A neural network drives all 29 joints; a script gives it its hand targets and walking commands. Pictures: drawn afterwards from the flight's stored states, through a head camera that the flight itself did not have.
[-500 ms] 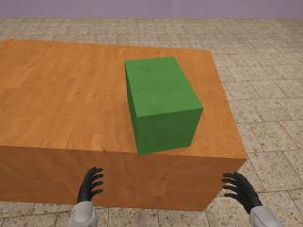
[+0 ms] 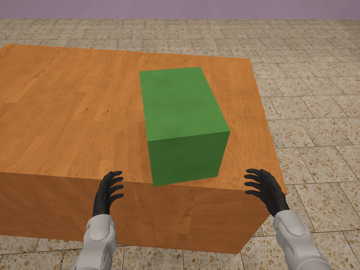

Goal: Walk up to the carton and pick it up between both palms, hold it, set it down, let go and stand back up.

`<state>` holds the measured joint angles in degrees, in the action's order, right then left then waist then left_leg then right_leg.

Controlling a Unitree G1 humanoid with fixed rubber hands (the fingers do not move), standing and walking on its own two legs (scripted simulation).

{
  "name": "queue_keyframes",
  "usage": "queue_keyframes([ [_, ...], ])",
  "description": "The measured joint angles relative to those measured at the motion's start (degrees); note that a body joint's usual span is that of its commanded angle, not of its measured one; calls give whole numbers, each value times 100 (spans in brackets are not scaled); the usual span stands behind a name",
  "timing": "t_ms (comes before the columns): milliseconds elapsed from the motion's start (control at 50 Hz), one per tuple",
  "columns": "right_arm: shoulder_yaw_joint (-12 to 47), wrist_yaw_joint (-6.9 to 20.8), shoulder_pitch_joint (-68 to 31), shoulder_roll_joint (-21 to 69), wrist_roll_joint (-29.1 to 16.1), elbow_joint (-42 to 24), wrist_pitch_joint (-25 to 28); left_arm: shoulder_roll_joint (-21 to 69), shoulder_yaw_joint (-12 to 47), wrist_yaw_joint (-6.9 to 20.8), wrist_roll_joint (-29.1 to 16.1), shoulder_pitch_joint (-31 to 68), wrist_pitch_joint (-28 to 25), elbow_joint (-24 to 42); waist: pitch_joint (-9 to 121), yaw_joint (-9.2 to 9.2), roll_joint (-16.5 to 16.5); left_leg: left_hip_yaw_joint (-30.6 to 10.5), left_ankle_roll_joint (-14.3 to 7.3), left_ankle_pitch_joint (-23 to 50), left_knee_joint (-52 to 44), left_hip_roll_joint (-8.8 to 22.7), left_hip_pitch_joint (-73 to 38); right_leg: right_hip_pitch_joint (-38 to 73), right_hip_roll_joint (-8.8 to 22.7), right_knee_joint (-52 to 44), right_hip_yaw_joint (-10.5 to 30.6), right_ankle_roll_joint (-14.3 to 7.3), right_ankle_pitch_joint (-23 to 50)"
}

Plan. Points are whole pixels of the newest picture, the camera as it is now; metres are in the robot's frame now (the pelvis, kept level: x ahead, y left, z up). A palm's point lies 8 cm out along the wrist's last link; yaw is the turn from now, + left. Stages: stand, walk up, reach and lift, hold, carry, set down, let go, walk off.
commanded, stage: reach and lift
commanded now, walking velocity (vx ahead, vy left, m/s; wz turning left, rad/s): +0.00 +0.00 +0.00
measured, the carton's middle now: (177, 123) +0.53 +0.05 -0.01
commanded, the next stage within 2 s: none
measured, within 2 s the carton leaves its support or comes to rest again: neither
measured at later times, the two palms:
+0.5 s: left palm (96, 176) +0.31 +0.22 +0.03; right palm (265, 163) +0.37 -0.17 +0.04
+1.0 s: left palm (101, 150) +0.35 +0.21 +0.07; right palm (257, 133) +0.43 -0.15 +0.08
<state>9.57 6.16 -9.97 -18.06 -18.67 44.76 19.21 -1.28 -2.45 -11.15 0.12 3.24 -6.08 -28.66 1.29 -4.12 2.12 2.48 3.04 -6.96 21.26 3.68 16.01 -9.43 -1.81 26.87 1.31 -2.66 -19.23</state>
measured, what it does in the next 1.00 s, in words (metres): stands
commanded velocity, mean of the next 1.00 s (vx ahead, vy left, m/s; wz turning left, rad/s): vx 0.00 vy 0.00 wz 0.00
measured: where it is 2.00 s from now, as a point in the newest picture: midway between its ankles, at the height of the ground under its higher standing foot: outside the picture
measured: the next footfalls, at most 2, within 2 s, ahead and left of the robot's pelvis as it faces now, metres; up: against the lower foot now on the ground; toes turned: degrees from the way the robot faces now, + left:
none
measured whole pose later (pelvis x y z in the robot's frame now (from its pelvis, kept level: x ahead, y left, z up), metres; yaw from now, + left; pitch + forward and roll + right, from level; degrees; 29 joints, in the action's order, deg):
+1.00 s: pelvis -0.03 +0.02 +0.00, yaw -3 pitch +17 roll -1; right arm 1.7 7.1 -49.2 -22.2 -15.3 62.1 3.1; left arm -0.1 -7.5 -15.3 -1.5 35.9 11.1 -32.8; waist 9.7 -9.9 0.5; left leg 2.8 2.3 -2.6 21.8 5.3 35.7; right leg -29.3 -3.5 25.6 2.8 -1.1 -12.9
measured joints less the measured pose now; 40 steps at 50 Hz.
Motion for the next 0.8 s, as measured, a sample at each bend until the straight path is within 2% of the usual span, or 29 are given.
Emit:
queue_keyframes([
  [180,194,-183,-593,-90,-261,68,-155,-127,-199,146,-237,201,151,107,82,-12,30,-88,83,63,-96,41,244,-227,-61,-114,-46,-48,65],
  [400,271,-167,-1205,-295,-385,113,-386,-177,-452,282,-247,704,444,369,268,-68,-55,-20,24,190,-294,26,481,-467,-45,-397,64,48,284],
  [560,18,17,-1968,-443,-268,468,-765,-71,-299,65,-272,1366,972,440,300,-162,-97,26,-57,247,-196,42,860,-785,-52,-491,126,132,469],
  [800,-611,192,-3130,-596,174,1237,-1125,367,-362,-323,23,2304,1488,363,480,-458,-189,60,-106,376,-25,136,1559,-1497,-136,-379,177,178,670],
])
